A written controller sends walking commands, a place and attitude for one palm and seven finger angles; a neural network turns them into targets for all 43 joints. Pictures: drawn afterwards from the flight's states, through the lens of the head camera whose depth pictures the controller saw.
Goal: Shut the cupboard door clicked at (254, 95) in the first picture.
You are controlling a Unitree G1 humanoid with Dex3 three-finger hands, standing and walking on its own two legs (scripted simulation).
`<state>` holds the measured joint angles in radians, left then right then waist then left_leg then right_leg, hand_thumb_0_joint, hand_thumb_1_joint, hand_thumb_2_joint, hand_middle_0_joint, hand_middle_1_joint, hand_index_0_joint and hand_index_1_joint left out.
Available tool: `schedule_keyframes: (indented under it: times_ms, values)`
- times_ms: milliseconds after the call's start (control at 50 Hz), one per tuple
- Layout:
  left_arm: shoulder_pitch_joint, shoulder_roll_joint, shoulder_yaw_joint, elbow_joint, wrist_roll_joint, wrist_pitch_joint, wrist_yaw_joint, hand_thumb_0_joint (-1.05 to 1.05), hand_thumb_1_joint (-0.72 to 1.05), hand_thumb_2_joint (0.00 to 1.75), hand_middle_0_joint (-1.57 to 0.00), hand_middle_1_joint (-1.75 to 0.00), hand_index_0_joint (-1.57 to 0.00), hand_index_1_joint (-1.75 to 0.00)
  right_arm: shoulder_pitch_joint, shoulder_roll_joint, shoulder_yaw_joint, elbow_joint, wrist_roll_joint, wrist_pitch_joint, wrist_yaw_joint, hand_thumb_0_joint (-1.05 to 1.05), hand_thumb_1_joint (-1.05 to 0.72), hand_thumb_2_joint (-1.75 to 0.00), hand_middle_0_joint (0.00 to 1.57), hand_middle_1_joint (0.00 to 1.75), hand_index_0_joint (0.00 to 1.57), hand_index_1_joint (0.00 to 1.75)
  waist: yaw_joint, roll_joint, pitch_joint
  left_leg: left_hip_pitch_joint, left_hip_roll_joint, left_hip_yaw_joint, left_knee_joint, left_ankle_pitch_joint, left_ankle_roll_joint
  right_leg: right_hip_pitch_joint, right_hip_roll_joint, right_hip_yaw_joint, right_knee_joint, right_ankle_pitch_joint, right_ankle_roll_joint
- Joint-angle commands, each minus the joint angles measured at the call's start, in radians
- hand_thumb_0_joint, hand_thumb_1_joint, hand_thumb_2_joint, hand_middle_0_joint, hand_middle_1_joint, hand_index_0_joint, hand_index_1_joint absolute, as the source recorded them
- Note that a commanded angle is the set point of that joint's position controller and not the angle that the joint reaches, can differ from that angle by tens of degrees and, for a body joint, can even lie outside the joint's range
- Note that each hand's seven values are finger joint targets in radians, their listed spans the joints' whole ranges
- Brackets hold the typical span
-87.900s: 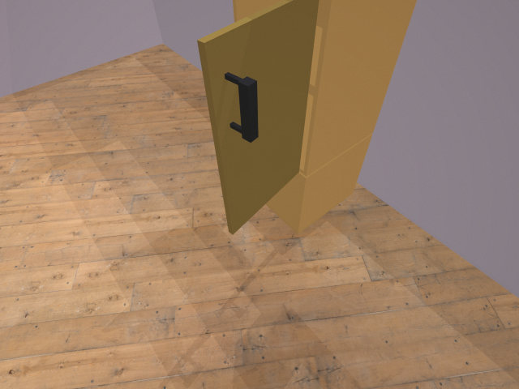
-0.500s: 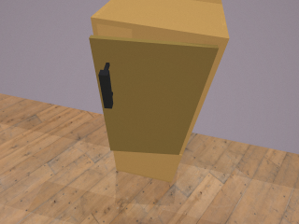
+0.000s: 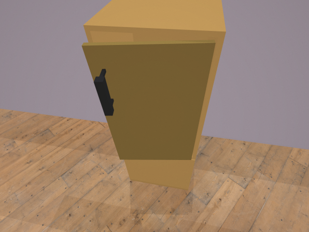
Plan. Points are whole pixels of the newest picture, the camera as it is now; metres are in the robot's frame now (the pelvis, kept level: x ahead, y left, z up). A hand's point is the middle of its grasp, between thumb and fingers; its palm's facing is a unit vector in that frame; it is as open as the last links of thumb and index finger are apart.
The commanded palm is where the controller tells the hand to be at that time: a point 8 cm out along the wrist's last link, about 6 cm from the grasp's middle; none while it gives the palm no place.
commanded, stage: look again from close up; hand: left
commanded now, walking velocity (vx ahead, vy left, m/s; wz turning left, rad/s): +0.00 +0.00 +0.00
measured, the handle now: (106, 92) +0.48 +0.18 +0.11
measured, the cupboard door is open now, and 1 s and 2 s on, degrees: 10 10 10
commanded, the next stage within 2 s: raise the hand and make a fist in 0.24 s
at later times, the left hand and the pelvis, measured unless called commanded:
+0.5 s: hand (98, 220) +0.17 +0.16 -0.04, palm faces +0.25 -0.96 -0.11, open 7.2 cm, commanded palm +0.10 +0.20 -0.05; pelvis -0.01 -0.03 -0.01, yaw +2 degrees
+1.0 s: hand (94, 221) +0.15 +0.15 +0.01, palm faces -0.01 -1.00 -0.04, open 5.0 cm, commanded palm +0.12 +0.21 +0.01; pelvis -0.05 -0.03 -0.08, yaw +3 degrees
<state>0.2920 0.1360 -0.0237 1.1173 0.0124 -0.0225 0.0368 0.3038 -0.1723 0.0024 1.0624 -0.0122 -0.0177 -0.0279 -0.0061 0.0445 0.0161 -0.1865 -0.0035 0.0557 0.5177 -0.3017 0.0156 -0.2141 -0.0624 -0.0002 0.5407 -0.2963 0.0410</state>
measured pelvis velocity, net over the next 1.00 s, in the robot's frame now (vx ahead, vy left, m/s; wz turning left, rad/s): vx -0.05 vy -0.03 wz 0.06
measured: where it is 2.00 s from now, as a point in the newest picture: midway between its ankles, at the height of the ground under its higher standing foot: outside the picture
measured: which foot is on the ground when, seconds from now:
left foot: down 0.00-1.00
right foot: down 0.00-1.00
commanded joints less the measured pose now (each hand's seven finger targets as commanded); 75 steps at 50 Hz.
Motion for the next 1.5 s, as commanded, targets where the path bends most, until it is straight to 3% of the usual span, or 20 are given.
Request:
schedule_keyframes:
  times_ms: [0, 300, 320, 340, 360, 380, 400, 420, 460, 480, 500, 560, 600, 660, 780, 820, 980, 1080, 1200, 1480]
  values:
    - [0.039, 0.124, 0.024, -0.04, 0.001, -0.008, 0.003, 0.0, 0.9, 0.9, -0.2, -0.3, -0.2, -0.3, 0.03, -0.088, -0.012, -0.045, 0.0, -0.018, 0.006, 0.0, -0.9, -0.9, 0.2, 0.3, 0.2, 0.3, 0.005, -0.069, 0.082, -0.045, 0.089, -0.089, -0.141, 0.146, 0.018, -0.04, -0.033, 0.051, -0.109, 0.102, -0.066]
    - [0.006, 0.162, 0.036, -0.057, 0.0, -0.011, -0.004, 0.0, 0.9, 0.9, -0.2, -0.3, -0.2, -0.3, 0.007, -0.094, -0.011, -0.005, -0.002, -0.015, 0.005, 0.0, -0.9, -0.9, 0.2, 0.3, 0.2, 0.3, 0.007, -0.064, 0.03, 0.007, 0.09, -0.055, -0.141, 0.172, -0.002, -0.004, -0.044, 0.073, -0.147, 0.191, -0.074]
    - [0.098, 0.169, 0.044, -0.021, 0.004, -0.018, 0.035, 0.0, 0.9, 0.9, -0.2, -0.3, -0.2, -0.3, -0.084, -0.127, -0.024, -0.064, 0.01, -0.01, 0.012, 0.0, -0.9, -0.9, 0.2, 0.3, 0.2, 0.3, 0.047, -0.222, 0.068, -0.101, 0.114, -0.032, 0.059, 0.119, -0.032, 0.014, -0.103, 0.12, -0.16, 0.509, -0.047]
    - [-0.824, 0.78, 0.473, -1.637, -0.135, -0.336, 0.015, 0.0, 0.9, 0.9, -0.2, -0.3, -0.2, -0.3, -0.001, -0.316, -0.076, -0.331, -0.001, -0.209, -0.108, 0.0, -0.9, -0.9, 0.2, 0.3, 0.2, 0.3, -0.111, -0.089, -0.348, 0.259, 0.069, -0.007, 0.059, 0.349, 0.019, 0.041, -0.009, 0.07, -0.014, 0.477, -0.048]
    - [-0.069, 0.225, 0.079, -1.27, -0.132, -0.237, 0.013, 0.0, 0.9, 0.9, -0.22, -0.32, -0.22, -0.32, -0.103, -0.176, -0.036, -0.34, 0.04, -0.263, -0.101, 0.0, -0.9, -0.9, 0.2, 0.3, 0.2, 0.3, 0.01, 0.296, -0.511, 0.226, 0.014, 0.011, 0.017, 0.517, 0.025, 0.014, 0.05, -0.03, 0.071, 0.342, -0.063]
    - [0.146, -0.003, 0.012, -1.241, -0.205, -0.092, 0.028, 0.0, 0.9, 0.9, -0.24, -0.34, -0.24, -0.34, -0.156, -0.153, -0.028, -0.367, 0.049, -0.313, -0.089, 0.0, -0.9, -0.9, 0.2, 0.3, 0.2, 0.3, 0.032, 0.303, -0.385, 0.121, 0.033, -0.005, 0.009, 0.581, -0.013, -0.018, 0.053, -0.099, 0.048, 0.254, -0.058]
    - [0.022, 0.048, 0.045, -1.146, -0.186, -0.102, 0.045, 0.0, 0.9, 0.9, -0.25, -0.36, -0.25, -0.36, -0.099, -0.159, -0.036, -0.336, 0.06, -0.346, -0.071, 0.0, -0.9, -0.9, 0.2, 0.3, 0.2, 0.3, -0.047, 0.078, -0.14, -0.019, 0.023, -0.05, 0.031, 0.364, -0.015, -0.124, 0.051, -0.1, 0.025, 0.207, -0.04]
    - [0.002, 0.091, 0.124, -1.113, -0.191, -0.153, 0.036, 0.0, 0.9, 0.9, -0.27, -0.38, -0.27, -0.38, -0.096, -0.177, -0.064, -0.366, 0.045, -0.358, -0.063, 0.0, -0.9, -0.9, 0.2, 0.3, 0.2, 0.3, -0.055, -0.046, -0.002, -0.134, 0.002, -0.059, 0.046, 0.176, -0.012, -0.224, 0.051, -0.1, -0.003, 0.106, -0.033]
    - [0.154, 0.064, 0.162, -0.971, -0.214, -0.295, -0.04, 0.0, 0.9, 0.9, -0.31, -0.42, -0.31, -0.42, -0.129, -0.177, -0.081, -0.423, 0.019, -0.378, -0.043, 0.0, -0.9, -0.9, 0.2, 0.3, 0.2, 0.3, -0.008, -0.256, 0.043, -0.318, -0.013, -0.061, 0.134, 0.005, -0.014, -0.353, 0.048, -0.086, 0.05, -0.11, -0.03]
    - [0.247, 0.071, 0.198, -0.916, -0.224, -0.376, -0.094, 0.0, 0.9, 0.9, -0.33, -0.44, -0.33, -0.44, -0.137, -0.17, -0.092, -0.457, 0.021, -0.385, -0.024, 0.0, -0.9, -0.9, 0.2, 0.3, 0.2, 0.3, 0.037, -0.206, 0.011, -0.368, -0.024, -0.051, 0.178, 0.001, -0.027, -0.347, 0.039, -0.066, 0.098, -0.132, -0.044]
    - [0.298, 0.046, 0.186, -0.908, -0.242, -0.464, -0.157, 0.0, 0.9, 0.9, -0.35, -0.46, -0.35, -0.46, -0.144, -0.161, -0.093, -0.484, 0.012, -0.388, -0.003, 0.0, -0.9, -0.9, 0.2, 0.3, 0.2, 0.3, 0.059, -0.242, -0.044, -0.427, -0.028, -0.046, 0.243, 0.001, -0.034, -0.372, 0.036, -0.056, 0.171, -0.123, -0.05]
    - [0.311, 0.115, 0.231, -0.944, -0.276, -0.669, -0.359, 0.0, 0.9, 0.9, -0.4, -0.52, -0.4, -0.52, -0.17, -0.173, -0.111, -0.572, 0.011, -0.372, 0.024, 0.0, -0.9, -0.9, 0.2, 0.3, 0.2, 0.3, 0.077, -0.201, -0.163, -0.589, -0.039, -0.028, 0.421, -0.025, -0.033, -0.392, 0.007, 0.046, 0.308, -0.073, -0.059]
    - [0.307, 0.168, 0.273, -1.026, -0.306, -0.609, -0.411, 0.0, 0.9, 0.9, -0.44, -0.56, -0.44, -0.56, -0.19, -0.185, -0.114, -0.651, 0.03, -0.341, 0.022, 0.0, -0.9, -0.9, 0.2, 0.3, 0.2, 0.3, 0.098, -0.116, -0.246, -0.593, -0.049, -0.007, 0.444, -0.023, -0.017, -0.362, 0.004, 0.084, 0.315, -0.099, -0.063]
    - [0.175, 0.189, 0.267, -1.267, -0.345, -0.477, -0.395, 0.0, 0.9, 0.9, -0.49, -0.62, -0.49, -0.62, -0.189, -0.181, -0.098, -0.743, 0.046, -0.31, -0.007, 0.0, -0.9, -0.9, 0.2, 0.3, 0.2, 0.3, 0.073, -0.047, -0.278, -0.573, -0.044, -0.017, 0.447, -0.074, 0.0, -0.398, 0.019, 0.089, 0.284, -0.242, -0.056]
    - [-0.051, 0.179, 0.153, -1.609, -0.276, -0.512, -0.278, 0.0, 0.9, 0.9, -0.6, -0.74, -0.6, -0.74, -0.101, -0.181, -0.064, -0.726, 0.029, -0.3, -0.045, 0.0, -0.9, -0.9, 0.2, 0.3, 0.2, 0.3, -0.038, -0.013, -0.257, -0.514, 0.004, -0.079, 0.484, -0.067, 0.022, -0.529, 0.074, 0.005, 0.354, -0.159, -0.056]
    - [-0.007, 0.174, 0.147, -1.544, -0.275, -0.488, -0.286, 0.0, 0.9, 0.9, -0.64, -0.78, -0.64, -0.78, -0.091, -0.182, -0.056, -0.708, 0.034, -0.3, -0.053, 0.0, -0.9, -0.9, 0.2, 0.3, 0.2, 0.3, -0.041, 0.0, -0.235, -0.52, 0.008, -0.089, 0.472, -0.099, 0.016, -0.538, 0.079, -0.007, 0.346, -0.183, -0.057]
    - [0.187, 0.218, 0.248, -1.498, -0.286, -0.231, -0.27, 0.0, 0.9, 0.9, -0.79, -0.94, -0.79, -0.94, -0.136, -0.157, -0.033, -0.735, 0.046, -0.273, -0.058, 0.0, -0.9, -0.9, 0.2, 0.3, 0.2, 0.3, 0.048, 0.004, -0.291, -0.453, -0.002, -0.094, 0.334, -0.055, 0.004, -0.352, 0.073, -0.053, 0.282, -0.137, -0.056]
    - [0.152, 0.208, 0.247, -1.546, -0.291, -0.263, -0.213, 0.0, 0.9, 0.9, -0.88, -1.04, -0.88, -1.04, -0.132, -0.159, -0.021, -0.731, 0.033, -0.281, -0.051, 0.0, -0.9, -0.9, 0.2, 0.3, 0.2, 0.3, 0.04, -0.038, -0.215, -0.437, 0.004, -0.1, 0.289, -0.046, -0.002, -0.35, 0.075, -0.076, 0.265, -0.125, -0.055]
    - [0.151, 0.2, 0.217, -1.557, -0.293, -0.304, -0.238, 0.0, 0.9, 0.9, -0.99, -1.16, -0.99, -1.16, -0.099, -0.181, -0.025, -0.716, 0.039, -0.307, -0.044, 0.0, -0.9, -0.9, 0.2, 0.3, 0.2, 0.3, 0.022, -0.022, -0.21, -0.393, 0.004, -0.094, 0.263, -0.044, -0.003, -0.332, 0.068, -0.071, 0.238, -0.109, -0.055]
    - [0.031, 0.254, 0.275, -1.569, -0.301, -0.184, -0.242, 0.0, 0.9, 0.9, -1.24, -1.44, -1.24, -1.44, -0.097, -0.185, -0.004, -0.7, 0.049, -0.301, -0.058, 0.0, -0.9, -0.9, 0.2, 0.3, 0.2, 0.3, 0.032, 0.003, -0.176, -0.27, 0.004, -0.09, 0.179, 0.047, -0.002, -0.211, 0.074, -0.078, 0.158, 0.028, -0.054]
